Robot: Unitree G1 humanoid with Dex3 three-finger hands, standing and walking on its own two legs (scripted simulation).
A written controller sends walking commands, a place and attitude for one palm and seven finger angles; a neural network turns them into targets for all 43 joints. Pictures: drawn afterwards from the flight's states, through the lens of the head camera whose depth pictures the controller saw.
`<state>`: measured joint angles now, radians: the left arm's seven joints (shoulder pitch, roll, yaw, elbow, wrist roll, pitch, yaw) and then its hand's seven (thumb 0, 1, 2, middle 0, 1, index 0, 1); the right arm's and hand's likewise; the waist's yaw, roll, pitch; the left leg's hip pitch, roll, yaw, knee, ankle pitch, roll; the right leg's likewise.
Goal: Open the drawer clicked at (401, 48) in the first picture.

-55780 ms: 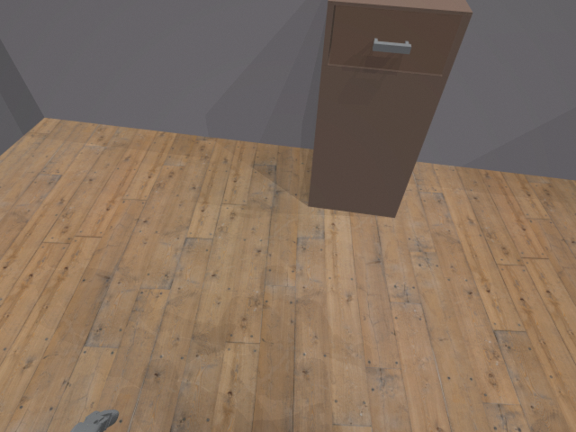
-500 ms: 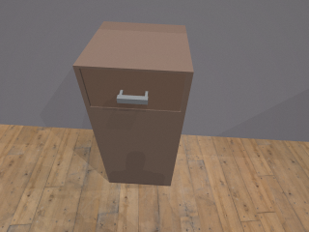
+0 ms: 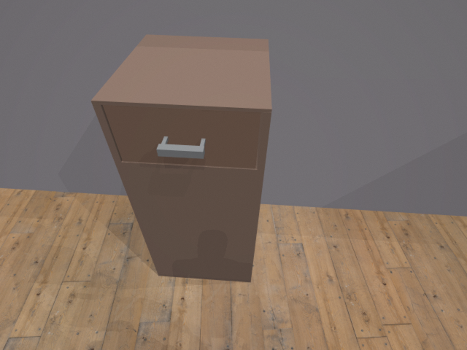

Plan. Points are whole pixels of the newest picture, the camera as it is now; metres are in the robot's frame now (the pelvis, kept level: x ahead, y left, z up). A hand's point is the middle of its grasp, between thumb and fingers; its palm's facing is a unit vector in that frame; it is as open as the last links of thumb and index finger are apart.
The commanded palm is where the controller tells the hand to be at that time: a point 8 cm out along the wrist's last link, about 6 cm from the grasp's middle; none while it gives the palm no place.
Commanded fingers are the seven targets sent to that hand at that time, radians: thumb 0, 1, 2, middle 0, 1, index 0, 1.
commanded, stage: shuffle to correct the standing spot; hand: left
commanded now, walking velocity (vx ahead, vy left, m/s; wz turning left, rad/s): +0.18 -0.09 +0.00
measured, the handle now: (182, 146) +0.57 +0.17 +0.03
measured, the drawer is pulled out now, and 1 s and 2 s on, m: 0.00 0.00 0.00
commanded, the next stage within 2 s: come to a stop and stand still in 0.12 s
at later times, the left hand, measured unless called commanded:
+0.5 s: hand out of the picture +0.05 +0.15 -0.18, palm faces +0.07 -0.99 -0.14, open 7.3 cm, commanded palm none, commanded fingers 0.00 0.90 0.90 -0.20 -0.30 -0.20 -0.30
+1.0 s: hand out of the picture +0.06 +0.17 -0.18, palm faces +0.09 -0.98 -0.19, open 7.2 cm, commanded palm none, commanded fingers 0.00 0.90 0.90 -0.20 -0.30 -0.20 -0.30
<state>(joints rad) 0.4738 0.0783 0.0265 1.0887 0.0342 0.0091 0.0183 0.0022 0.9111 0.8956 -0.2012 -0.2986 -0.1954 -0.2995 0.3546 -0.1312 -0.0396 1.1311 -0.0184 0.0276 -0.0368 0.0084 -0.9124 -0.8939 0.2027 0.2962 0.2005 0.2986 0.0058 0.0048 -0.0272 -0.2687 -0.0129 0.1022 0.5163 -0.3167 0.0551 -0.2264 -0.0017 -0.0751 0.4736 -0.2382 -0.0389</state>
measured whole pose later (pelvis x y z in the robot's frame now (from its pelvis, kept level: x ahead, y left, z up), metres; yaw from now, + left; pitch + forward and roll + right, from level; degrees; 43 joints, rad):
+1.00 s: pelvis +0.03 -0.01 +0.00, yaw +3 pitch -2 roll +0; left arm 0.24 0.17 0.03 1.04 0.02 0.01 0.03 0.01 0.95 0.90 -0.20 -0.30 -0.20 -0.30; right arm 0.25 -0.14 -0.02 1.09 -0.02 0.03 -0.02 0.01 -0.92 -0.89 0.20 0.30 0.20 0.30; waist 0.00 -0.02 0.03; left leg -0.20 0.02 0.13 0.48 -0.25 0.04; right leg -0.22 -0.04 -0.09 0.46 -0.20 0.00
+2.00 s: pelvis +0.02 +0.00 +0.00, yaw +4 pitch -3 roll +0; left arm 0.37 0.15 -0.04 0.93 0.05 0.06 0.05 0.01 0.92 0.90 -0.20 -0.30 -0.20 -0.30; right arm 0.33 -0.15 0.03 1.03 0.00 -0.01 -0.02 0.02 -0.92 -0.89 0.20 0.30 0.20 0.30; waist 0.00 -0.01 0.03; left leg -0.21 0.00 0.13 0.49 -0.24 0.05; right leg -0.23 -0.07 -0.09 0.49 -0.21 0.02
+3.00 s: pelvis +0.08 -0.02 -0.01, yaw +7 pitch +6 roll +1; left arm 0.30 0.49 0.04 -0.23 0.92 -0.08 0.23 0.00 -0.12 0.46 -0.30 -0.95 -0.29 -0.95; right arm 0.15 -0.28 -0.03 0.59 -0.04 0.15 0.00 0.02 -0.91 -0.89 0.20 0.30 0.20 0.30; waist 0.08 0.07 -0.04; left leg -0.36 -0.03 0.04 0.61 -0.36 0.03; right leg -0.38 0.02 0.02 0.64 -0.36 -0.03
